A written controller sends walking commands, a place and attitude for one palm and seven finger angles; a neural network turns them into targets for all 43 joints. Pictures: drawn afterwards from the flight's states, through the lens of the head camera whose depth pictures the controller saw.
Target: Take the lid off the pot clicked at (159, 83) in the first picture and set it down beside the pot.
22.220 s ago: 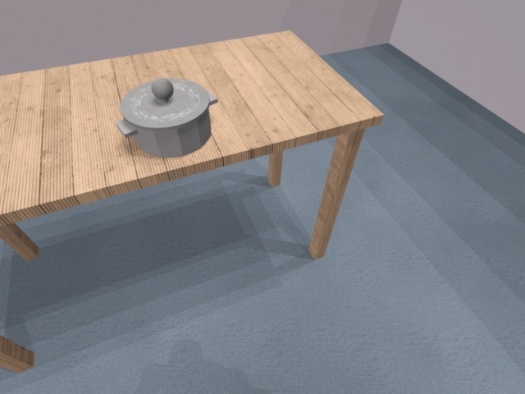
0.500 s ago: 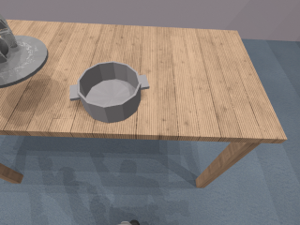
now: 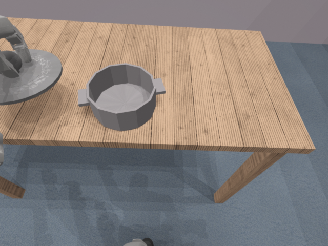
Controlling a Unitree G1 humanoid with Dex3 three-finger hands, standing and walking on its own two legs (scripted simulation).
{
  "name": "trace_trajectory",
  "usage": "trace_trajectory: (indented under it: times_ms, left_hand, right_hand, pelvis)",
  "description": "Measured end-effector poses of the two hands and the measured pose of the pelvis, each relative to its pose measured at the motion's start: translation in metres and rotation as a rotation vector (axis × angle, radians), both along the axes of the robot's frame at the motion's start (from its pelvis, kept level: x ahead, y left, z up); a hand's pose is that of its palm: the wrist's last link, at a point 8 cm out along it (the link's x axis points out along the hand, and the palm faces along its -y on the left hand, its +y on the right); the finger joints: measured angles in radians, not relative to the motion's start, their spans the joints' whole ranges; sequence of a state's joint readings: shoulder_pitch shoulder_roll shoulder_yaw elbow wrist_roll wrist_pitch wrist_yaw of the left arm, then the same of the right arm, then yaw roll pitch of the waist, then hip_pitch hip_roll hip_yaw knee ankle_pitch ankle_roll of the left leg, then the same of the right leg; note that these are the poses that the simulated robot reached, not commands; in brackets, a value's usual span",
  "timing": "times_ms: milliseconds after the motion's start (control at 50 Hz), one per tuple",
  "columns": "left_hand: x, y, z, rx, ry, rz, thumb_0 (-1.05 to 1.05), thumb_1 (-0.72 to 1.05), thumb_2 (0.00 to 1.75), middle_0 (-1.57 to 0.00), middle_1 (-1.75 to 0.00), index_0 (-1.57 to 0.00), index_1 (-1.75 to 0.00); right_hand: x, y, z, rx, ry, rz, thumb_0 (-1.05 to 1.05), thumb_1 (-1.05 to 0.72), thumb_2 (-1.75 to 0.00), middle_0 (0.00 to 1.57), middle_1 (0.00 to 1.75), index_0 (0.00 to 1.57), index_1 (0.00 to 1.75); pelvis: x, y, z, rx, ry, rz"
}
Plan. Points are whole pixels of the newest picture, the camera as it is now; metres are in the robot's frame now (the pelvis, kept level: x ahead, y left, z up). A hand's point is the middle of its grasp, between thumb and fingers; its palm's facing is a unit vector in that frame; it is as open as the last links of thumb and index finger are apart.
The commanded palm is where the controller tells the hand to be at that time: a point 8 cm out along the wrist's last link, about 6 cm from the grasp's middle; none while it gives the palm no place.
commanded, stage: lower the lid onto the table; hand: left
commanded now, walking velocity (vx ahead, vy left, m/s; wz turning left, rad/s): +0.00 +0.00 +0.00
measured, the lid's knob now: (9, 61) +0.49 +0.33 +0.17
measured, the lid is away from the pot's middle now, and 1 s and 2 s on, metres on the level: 0.23 0.24 0.25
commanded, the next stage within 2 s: open the fingers wide in 1.58 s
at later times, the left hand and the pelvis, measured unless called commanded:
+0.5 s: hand (9, 71) +0.47 +0.33 +0.15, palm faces -0.44 -0.18 -0.88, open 7.0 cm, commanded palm +0.51 +0.33 +0.23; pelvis +0.00 +0.01 -0.01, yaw -1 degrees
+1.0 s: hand (18, 85) +0.47 +0.33 +0.12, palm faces -0.48 -0.15 -0.87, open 7.0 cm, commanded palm +0.53 +0.32 +0.19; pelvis -0.01 +0.01 -0.01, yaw -1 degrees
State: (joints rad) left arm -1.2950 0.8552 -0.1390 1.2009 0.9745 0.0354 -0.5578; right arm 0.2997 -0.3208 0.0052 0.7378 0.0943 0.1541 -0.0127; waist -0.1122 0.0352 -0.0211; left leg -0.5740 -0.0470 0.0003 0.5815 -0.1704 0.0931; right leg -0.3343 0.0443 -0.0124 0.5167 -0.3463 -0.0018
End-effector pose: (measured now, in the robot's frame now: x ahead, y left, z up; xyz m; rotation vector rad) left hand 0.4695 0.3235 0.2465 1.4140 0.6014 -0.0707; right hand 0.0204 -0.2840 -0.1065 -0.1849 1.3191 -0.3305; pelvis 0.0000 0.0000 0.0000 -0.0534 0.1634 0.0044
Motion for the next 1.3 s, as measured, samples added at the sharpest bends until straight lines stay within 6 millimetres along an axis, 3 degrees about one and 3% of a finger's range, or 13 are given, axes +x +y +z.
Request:
trace_trajectory:
  times_ms: [420,820,1140,1300]
  left_hand:
    - [0.007,0.012,-0.034,-0.026,0.044,-0.015,0.00,0.40,0.47,-0.69,-0.96,-0.69,-0.96]
    - [0.004,0.010,-0.058,-0.018,0.067,-0.060,0.00,0.40,0.47,-0.68,-0.96,-0.68,-0.96]
    - [0.011,0.002,-0.078,-0.037,0.077,-0.095,0.00,0.40,0.47,-0.68,-0.96,-0.69,-0.96]
    - [0.017,0.009,-0.090,-0.035,0.087,-0.078,0.00,0.40,0.47,-0.68,-0.95,-0.68,-0.96]
  right_hand:
    - [-0.022,0.001,0.003,-0.045,0.053,-0.032,0.01,-0.90,-0.90,0.20,0.30,0.20,0.30]
    - [-0.025,0.011,-0.004,-0.043,0.050,-0.032,0.00,-0.90,-0.90,0.20,0.30,0.20,0.30]
    - [-0.042,0.006,-0.003,-0.081,0.077,-0.057,0.00,-0.90,-0.90,0.20,0.30,0.20,0.30]
    - [-0.053,0.007,-0.003,-0.086,0.102,-0.079,0.00,-0.90,-0.90,0.20,0.30,0.20,0.30]
  pelvis:
    - [0.000,0.005,-0.005,-0.010,0.031,-0.008]
    - [-0.006,0.011,-0.011,-0.022,0.051,-0.008]
    - [-0.008,0.010,-0.015,-0.026,0.071,-0.016]
    - [-0.006,0.009,-0.018,-0.032,0.089,-0.023]
